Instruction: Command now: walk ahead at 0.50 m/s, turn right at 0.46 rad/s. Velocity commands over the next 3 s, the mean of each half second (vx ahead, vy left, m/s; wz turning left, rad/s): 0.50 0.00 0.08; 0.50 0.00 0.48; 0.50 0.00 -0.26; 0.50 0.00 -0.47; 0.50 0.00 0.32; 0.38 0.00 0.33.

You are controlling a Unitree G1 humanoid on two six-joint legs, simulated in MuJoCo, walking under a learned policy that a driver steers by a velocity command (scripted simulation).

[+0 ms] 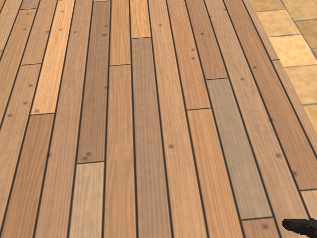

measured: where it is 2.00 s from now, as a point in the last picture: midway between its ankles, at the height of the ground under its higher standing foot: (143, 110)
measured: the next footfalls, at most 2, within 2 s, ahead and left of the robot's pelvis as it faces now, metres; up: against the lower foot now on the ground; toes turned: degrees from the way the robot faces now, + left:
left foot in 0.14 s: +0.27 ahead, +0.14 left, +0.00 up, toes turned -4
right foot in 0.62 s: +0.52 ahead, -0.06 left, +0.00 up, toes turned +14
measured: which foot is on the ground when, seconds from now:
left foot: up 0.00-0.12, down 0.14-0.62, up 0.64-1.00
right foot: down 0.00-0.16, up 0.18-0.60, down 0.62-1.00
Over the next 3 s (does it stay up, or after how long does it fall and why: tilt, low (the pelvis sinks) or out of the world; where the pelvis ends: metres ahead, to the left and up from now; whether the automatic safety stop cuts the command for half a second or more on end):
stays up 1.62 0.24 0.00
